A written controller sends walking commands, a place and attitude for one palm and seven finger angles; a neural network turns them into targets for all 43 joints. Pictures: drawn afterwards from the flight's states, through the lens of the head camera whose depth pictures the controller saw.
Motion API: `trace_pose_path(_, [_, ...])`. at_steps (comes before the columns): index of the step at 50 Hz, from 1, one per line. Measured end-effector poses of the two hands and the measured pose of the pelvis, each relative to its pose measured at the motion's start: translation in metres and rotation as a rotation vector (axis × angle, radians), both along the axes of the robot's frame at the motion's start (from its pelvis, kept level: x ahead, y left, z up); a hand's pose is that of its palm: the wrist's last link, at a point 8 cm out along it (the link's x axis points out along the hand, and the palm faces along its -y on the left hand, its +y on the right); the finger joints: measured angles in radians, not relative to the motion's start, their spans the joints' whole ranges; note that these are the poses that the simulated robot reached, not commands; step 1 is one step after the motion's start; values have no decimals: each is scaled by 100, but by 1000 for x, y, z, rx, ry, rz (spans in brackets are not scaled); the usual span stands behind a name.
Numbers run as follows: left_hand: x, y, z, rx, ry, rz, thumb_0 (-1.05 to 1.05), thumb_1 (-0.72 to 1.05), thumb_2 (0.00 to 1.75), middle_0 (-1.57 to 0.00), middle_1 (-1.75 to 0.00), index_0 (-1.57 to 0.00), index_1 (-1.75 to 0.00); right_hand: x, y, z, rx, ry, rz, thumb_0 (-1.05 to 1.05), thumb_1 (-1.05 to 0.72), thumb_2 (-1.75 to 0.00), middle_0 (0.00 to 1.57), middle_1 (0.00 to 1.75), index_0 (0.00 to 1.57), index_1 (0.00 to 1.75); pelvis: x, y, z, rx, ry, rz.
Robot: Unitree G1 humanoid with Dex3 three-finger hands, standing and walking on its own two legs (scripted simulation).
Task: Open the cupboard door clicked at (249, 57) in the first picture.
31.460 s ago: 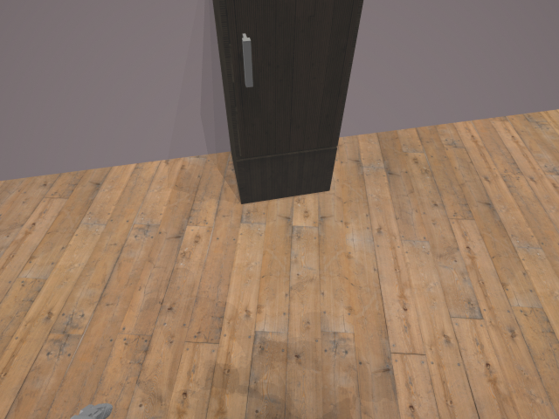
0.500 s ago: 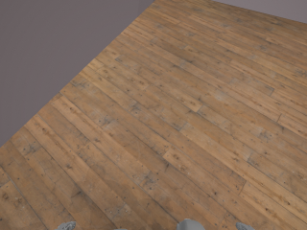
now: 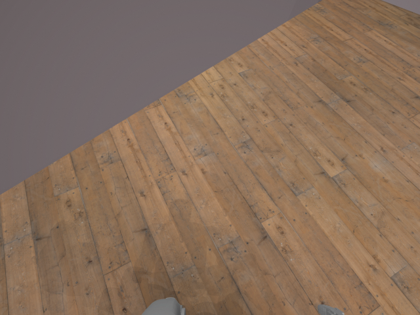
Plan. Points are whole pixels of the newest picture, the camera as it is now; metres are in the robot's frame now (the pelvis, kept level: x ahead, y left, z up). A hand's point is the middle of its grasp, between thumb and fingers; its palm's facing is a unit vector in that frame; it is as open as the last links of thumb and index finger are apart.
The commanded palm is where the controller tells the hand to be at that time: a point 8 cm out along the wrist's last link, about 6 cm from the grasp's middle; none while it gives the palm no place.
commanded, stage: turn to face it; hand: left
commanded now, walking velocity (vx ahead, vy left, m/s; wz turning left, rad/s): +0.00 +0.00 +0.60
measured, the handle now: out of the picture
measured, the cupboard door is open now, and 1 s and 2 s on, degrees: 44 44 44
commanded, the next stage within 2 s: none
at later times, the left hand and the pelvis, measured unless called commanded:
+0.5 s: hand out of the picture +0.10 +0.20 -0.15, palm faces +0.25 -0.92 -0.30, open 7.4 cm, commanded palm none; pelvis +0.03 -0.03 -0.01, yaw +16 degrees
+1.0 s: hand out of the picture -0.05 +0.19 -0.18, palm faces +0.60 -0.75 -0.27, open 7.4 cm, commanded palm none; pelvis +0.04 -0.02 -0.01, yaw +36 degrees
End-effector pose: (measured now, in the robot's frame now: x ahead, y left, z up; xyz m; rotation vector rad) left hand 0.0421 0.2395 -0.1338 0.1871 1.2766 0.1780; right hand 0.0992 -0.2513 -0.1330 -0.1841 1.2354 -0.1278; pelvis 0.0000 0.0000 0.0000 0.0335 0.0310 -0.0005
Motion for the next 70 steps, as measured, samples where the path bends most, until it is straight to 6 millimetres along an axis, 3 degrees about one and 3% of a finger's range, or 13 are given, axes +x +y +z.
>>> trace_pose_path(5, [-25, 28, -23, -7, 61, 86, 1, 91, 90, -21, -30, -20, -30, 42, 19, 4, -42, -95, 99, 1, -90, -90, 20, 30, 20, 30, 4, 13, -13, -14, 0, 60])
trace_pose_path(12, [-5, 42, -3, 15, -7, 141, 1, 91, 90, -20, -30, -20, -30, 43, 25, 17, -63, -67, 151, 0, -90, -90, 21, 30, 20, 30, 10, 13, 2, -40, 7, 126])
trace_pose_path(18, [25, 33, 13, 41, -104, 156, 1, 91, 90, -20, -30, -20, -30, 34, 13, 9, -40, 1, 172, 0, -90, -90, 21, 30, 20, 30, 17, -3, 4, -40, 9, 188])
trace_pose_path(24, [40, 5, 19, 88, -181, 175, 1, 91, 90, -20, -30, -20, -30, 40, -15, -18, -5, 55, 186, 1, -90, -90, 21, 30, 21, 30, 27, -31, -8, -19, 9, 261])
trace_pose_path(29, [17, -21, 26, 80, -143, 242, 1, 91, 90, -20, -30, -20, -30, 63, -23, -16, 1, 77, 239, 1, -90, -90, 20, 30, 20, 30, 32, -41, 1, 2, -7, 335])
trace_pose_path(34, [-12, -39, 22, 44, -96, 338, 1, 91, 90, -21, -30, -20, -30, 92, -13, -6, 6, 70, 327, 1, -91, -90, 20, 30, 20, 30, 39, -47, 7, 20, -6, 414])
trace_pose_path(38, [-45, -42, 14, 31, -68, 436, 0, 92, 90, -21, -30, -20, -30, 121, 10, -2, -2, 48, 427, 1, -91, -90, 20, 29, 20, 30, 40, -44, 5, 16, -10, 478])
trace_pose_path(44, [-106, -31, -15, 5, 8, 572, 1, 91, 90, -21, -30, -20, -30, 168, 64, 0, -17, -75, 576, 1, -90, -90, 20, 30, 20, 30, 37, -27, -13, -8, -9, 565])
trace_pose_path(48, [-126, -22, -17, 14, 59, 633, 1, 91, 90, -20, -30, -20, -30, 178, 83, 9, -29, -121, 636, 0, -90, -90, 20, 30, 20, 30, 36, -24, -11, -17, -7, 605])
trace_pose_path(53, [-118, -14, 0, 37, 5, 666, 1, 91, 90, -20, -30, -20, -30, 177, 87, 14, -36, -90, 678, 0, -90, -90, 20, 30, 20, 30, 40, -24, 0, -29, -2, 649])
trace_pose_path(60, [-85, -19, 15, 83, -82, 689, 1, 91, 90, -20, -30, -20, -30, 179, 72, 0, -16, -9, 709, 0, -90, -90, 21, 30, 21, 30, 57, -40, 1, -28, 2, 726])
trace_pose_path(65, [-66, -40, 20, 130, -134, 715, 1, 91, 90, -20, -30, -20, -30, 197, 57, -21, -1, 43, 728, 1, -90, -90, 21, 30, 20, 30, 75, -57, -7, -11, -1, 794])
trace_pose_path(70, [-72, -75, 27, 102, -98, 786, 1, 91, 90, -20, -30, -20, -30, 219, 60, -14, -2, 68, 776, 1, -90, -90, 20, 30, 20, 30, 86, -63, 3, 15, -6, 864])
